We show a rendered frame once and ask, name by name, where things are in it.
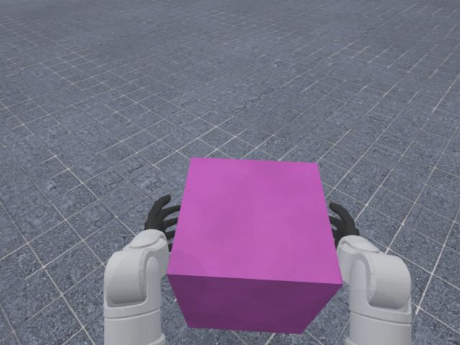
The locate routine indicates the robot right hand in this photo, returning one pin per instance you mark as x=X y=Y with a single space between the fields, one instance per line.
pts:
x=345 y=226

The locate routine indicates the robot left hand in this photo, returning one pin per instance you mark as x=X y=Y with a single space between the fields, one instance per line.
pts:
x=157 y=215

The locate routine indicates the robot left forearm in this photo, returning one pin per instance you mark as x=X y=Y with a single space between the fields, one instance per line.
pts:
x=132 y=291

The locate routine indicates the robot right forearm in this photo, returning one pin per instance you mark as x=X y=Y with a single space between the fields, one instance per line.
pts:
x=379 y=294

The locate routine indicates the carton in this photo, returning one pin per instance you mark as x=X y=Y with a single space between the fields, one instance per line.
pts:
x=253 y=248

